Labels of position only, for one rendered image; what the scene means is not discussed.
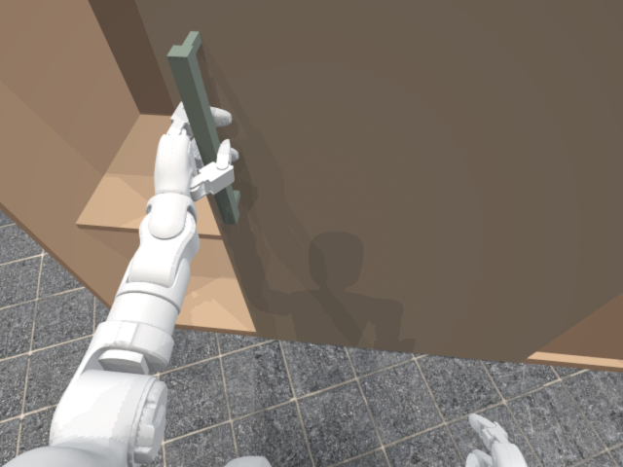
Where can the left robot hand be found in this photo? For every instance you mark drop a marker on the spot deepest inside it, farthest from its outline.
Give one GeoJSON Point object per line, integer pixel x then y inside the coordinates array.
{"type": "Point", "coordinates": [178, 160]}

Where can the handle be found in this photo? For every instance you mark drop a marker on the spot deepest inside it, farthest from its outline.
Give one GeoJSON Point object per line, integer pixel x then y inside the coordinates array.
{"type": "Point", "coordinates": [188, 78]}

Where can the robot left upper arm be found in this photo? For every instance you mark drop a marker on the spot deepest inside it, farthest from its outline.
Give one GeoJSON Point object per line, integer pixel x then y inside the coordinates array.
{"type": "Point", "coordinates": [109, 419]}

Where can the right robot hand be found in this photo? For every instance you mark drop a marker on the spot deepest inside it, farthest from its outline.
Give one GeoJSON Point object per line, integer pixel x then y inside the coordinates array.
{"type": "Point", "coordinates": [504, 454]}

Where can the left robot forearm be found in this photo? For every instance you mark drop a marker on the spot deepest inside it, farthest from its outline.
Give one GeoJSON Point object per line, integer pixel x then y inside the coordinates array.
{"type": "Point", "coordinates": [136, 337]}

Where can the wardrobe door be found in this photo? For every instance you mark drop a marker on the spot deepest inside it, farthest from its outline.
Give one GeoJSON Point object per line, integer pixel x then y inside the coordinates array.
{"type": "Point", "coordinates": [440, 177]}
{"type": "Point", "coordinates": [598, 335]}

